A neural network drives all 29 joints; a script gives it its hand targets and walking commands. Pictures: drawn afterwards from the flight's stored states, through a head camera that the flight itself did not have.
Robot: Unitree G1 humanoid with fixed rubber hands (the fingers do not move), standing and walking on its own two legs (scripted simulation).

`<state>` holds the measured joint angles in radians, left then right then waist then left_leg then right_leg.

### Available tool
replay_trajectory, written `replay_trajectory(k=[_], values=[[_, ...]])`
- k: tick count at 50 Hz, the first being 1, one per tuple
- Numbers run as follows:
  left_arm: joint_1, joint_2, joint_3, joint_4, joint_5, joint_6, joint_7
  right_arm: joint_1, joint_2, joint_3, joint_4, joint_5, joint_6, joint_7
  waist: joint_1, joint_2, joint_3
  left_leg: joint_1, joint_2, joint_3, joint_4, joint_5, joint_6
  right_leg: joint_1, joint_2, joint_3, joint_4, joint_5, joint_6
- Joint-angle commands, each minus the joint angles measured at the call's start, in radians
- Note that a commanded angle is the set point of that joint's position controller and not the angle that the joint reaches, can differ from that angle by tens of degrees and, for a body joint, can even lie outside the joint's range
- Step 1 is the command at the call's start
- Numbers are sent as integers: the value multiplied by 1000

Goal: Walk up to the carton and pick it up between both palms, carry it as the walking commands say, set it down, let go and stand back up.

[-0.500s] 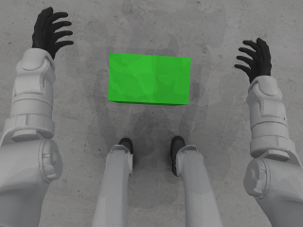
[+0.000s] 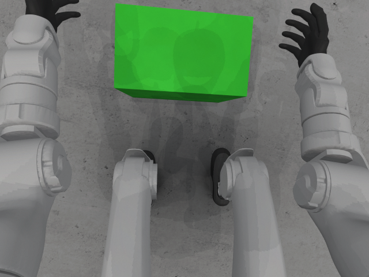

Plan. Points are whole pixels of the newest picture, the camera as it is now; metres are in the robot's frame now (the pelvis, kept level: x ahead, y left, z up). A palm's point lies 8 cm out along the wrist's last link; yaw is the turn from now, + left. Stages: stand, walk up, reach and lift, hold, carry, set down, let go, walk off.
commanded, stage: reach and lift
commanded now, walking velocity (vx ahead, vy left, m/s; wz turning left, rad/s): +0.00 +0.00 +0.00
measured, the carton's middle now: (180, 65) +0.52 +0.03 -0.35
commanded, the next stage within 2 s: none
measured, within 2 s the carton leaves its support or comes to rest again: neither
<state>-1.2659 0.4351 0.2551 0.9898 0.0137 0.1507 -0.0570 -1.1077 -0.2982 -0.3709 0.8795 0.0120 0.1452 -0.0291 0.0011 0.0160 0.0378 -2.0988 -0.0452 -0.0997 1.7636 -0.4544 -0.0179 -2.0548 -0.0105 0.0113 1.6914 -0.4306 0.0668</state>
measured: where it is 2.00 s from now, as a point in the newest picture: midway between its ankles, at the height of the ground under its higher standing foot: (182, 188)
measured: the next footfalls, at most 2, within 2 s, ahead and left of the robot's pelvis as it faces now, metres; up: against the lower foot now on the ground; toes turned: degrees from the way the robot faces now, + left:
none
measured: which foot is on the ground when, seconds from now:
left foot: down 0.00-1.00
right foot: down 0.00-1.00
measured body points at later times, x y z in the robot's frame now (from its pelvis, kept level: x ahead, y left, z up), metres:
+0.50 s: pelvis -0.01 +0.00 -0.08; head +0.36 +0.03 +0.17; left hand +0.53 +0.23 -0.27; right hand +0.51 -0.20 -0.27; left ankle +0.11 +0.12 -0.45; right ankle +0.13 -0.15 -0.45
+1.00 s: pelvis -0.02 +0.00 -0.10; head +0.36 +0.03 +0.15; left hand +0.54 +0.23 -0.27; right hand +0.53 -0.19 -0.28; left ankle +0.11 +0.12 -0.45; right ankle +0.13 -0.15 -0.45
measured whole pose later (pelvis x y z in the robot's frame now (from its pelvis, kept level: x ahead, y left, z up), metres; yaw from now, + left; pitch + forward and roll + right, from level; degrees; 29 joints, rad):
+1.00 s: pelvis -0.02 +0.00 -0.10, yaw +0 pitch +36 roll -6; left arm -1.45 0.49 0.03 1.07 -0.19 0.08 0.05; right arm -1.36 -0.36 -0.22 1.07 0.12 0.05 -0.09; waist 0.00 0.01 0.39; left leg -2.25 -0.05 -0.11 2.10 -0.48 -0.03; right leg -2.20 0.00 0.01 2.03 -0.46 0.08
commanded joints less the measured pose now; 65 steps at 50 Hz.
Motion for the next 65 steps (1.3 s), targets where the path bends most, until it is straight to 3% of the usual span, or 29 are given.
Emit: replay_trajectory(k=[1,2,9,11,13,14,16,17,18,19,22,23,25,26,31,33,34,35,39,40,41,47,49,50,51,55,58,61,65], values=[[-307,143,-35,-6,-24,-32,18,-324,-220,-10,25,77,-50,-7,-55,136,-831,521,36,84,-76,135,-25,224,63,-119,49,4,-26],[-302,125,-50,11,-41,-28,19,-329,-246,-14,14,67,-54,-7,-85,131,-887,564,36,78,-58,146,-28,247,61,-125,63,12,-27],[-313,150,-55,-72,-91,-66,71,-365,-250,-7,-5,74,-100,-24,-65,106,-962,604,44,77,36,264,-45,248,47,-120,155,102,-16],[-340,151,-71,-66,-109,-75,77,-403,-233,27,-3,104,-107,-22,-50,97,-930,589,48,73,57,249,-38,213,40,-115,173,97,-14],[-336,128,-103,13,-122,-74,79,-383,-243,28,90,93,-105,-22,-80,107,-815,518,57,67,60,182,-42,156,30,-121,200,59,-16],[-332,138,-95,2,-95,-78,81,-387,-229,29,85,103,-105,-20,-46,130,-802,503,59,75,70,174,-45,166,28,-107,202,51,-17],[-359,139,-109,15,-121,-81,82,-418,-246,19,94,91,-114,-22,-72,115,-754,462,59,65,82,151,-43,139,24,-107,220,41,-18],[-373,145,-114,10,-118,-86,81,-427,-220,28,104,104,-115,-24,-46,123,-763,467,56,70,88,136,-45,172,22,-101,224,43,-19],[-365,140,-120,46,-141,-87,83,-422,-227,24,124,87,-117,-29,-70,73,-743,431,54,65,100,131,-44,174,23,-105,235,54,-14],[-377,144,-122,24,-147,-91,81,-434,-229,32,112,94,-121,-33,-51,104,-767,445,51,74,108,140,-47,198,19,-96,240,68,-17],[-412,215,-96,17,-146,-105,95,-501,-233,48,81,113,-127,-50,-9,57,-823,417,55,87,151,153,-39,286,22,-84,274,106,-7],[-418,213,-102,17,-160,-106,98,-514,-244,51,58,116,-133,-56,-22,32,-855,431,53,84,156,167,-38,312,22,-93,284,127,-5],[-440,235,-111,-27,-154,-106,105,-527,-221,86,53,157,-124,-57,7,83,-936,494,56,94,172,175,-37,334,19,-88,301,132,-8],[-438,223,-132,-19,-178,-103,108,-534,-244,78,41,152,-125,-65,-25,64,-964,502,58,88,172,175,-36,351,20,-96,305,135,-9],[-413,204,-170,44,-201,-95,106,-459,-201,130,184,210,-107,-57,-16,98,-890,506,66,97,165,114,-33,289,18,-101,310,76,-18],[-467,216,-175,-35,-212,-99,110,-507,-234,119,122,199,-113,-66,-34,84,-982,543,65,92,184,154,-35,329,16,-104,325,107,-22],[-446,216,-170,26,-210,-97,114,-509,-248,118,151,191,-114,-73,-32,67,-927,491,63,100,183,134,-36,321,25,-109,324,91,-20],[-449,210,-180,4,-213,-97,112,-506,-248,106,139,205,-117,-70,-41,121,-932,548,66,94,178,144,-36,288,21,-105,324,92,-26],[-420,174,-186,80,-223,-89,106,-513,-237,122,168,194,-119,-66,-47,77,-847,484,66,86,174,85,-31,268,16,-107,315,37,-26],[-427,205,-163,53,-206,-94,109,-518,-229,135,168,196,-116,-68,-11,72,-851,454,61,96,180,103,-30,299,23,-92,320,58,-24],[-426,181,-185,80,-225,-92,106,-517,-221,135,160,190,-118,-67,-33,51,-854,466,59,86,171,96,-26,303,25,-106,324,50,-20],[-476,171,-204,1,-231,-103,119,-553,-191,182,114,232,-123,-74,-15,80,-945,519,62,91,184,138,-23,324,29,-100,326,90,-27],[-483,124,-235,41,-247,-100,115,-559,-169,195,139,235,-120,-66,-46,78,-894,520,59,87,176,105,-25,293,29,-111,320,61,-27],[-485,125,-222,7,-244,-104,115,-565,-152,208,113,249,-123,-70,-14,70,-931,525,54,91,180,124,-20,326,34,-105,319,72,-29],[-448,122,-222,80,-236,-99,116,-533,-153,203,167,239,-118,-68,-24,87,-878,515,57,85,168,101,-20,277,33,-106,318,48,-29],[-495,81,-249,33,-248,-108,123,-562,-123,223,133,256,-128,-72,-43,105,-925,567,53,77,178,143,-19,279,43,-104,314,72,-33],[-512,79,-248,25,-243,-112,125,-593,-95,253,112,257,-129,-74,-27,60,-951,537,48,97,180,131,-18,325,42,-111,321,84,-26],[-484,6,-295,89,-265,-106,115,-565,-47,268,155,269,-125,-68,-51,72,-899,524,48,89,164,93,-14,295,44,-118,312,53,-28],[-569,-22,-341,-7,-292,-120,122,-622,-42,290,95,289,-140,-69,-65,105,-981,605,41,81,172,172,-22,309,51,-117,319,109,-36]])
